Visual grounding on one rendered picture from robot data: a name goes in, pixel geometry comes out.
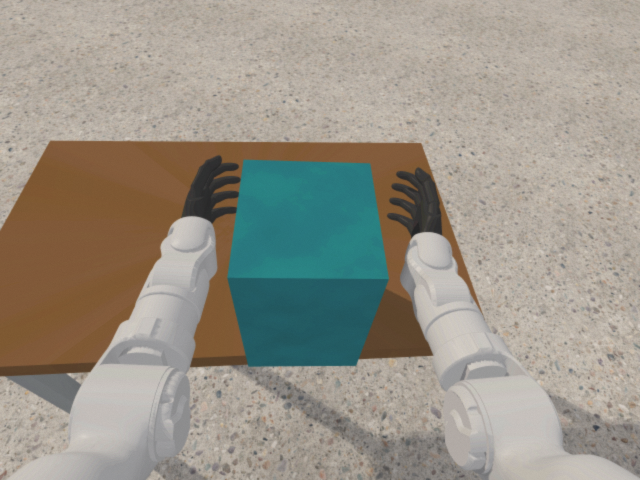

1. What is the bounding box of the table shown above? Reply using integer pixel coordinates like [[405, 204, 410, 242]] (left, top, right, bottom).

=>
[[0, 141, 485, 414]]

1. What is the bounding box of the carton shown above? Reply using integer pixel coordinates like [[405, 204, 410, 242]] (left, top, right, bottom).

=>
[[227, 160, 389, 367]]

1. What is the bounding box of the left robot hand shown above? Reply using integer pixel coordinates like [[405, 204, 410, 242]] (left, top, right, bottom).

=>
[[181, 155, 241, 223]]

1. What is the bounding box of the left robot forearm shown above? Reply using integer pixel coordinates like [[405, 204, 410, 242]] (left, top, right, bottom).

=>
[[68, 216, 217, 444]]

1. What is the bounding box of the robot left upper arm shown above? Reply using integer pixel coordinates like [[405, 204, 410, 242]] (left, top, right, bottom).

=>
[[6, 363, 191, 480]]

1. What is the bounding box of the right robot forearm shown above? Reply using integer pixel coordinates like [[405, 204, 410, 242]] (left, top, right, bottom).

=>
[[400, 232, 563, 446]]

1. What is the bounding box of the right robot hand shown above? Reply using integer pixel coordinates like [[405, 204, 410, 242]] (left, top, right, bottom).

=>
[[387, 167, 442, 239]]

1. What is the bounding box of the robot right upper arm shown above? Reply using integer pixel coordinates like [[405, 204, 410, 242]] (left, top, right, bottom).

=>
[[443, 375, 640, 480]]

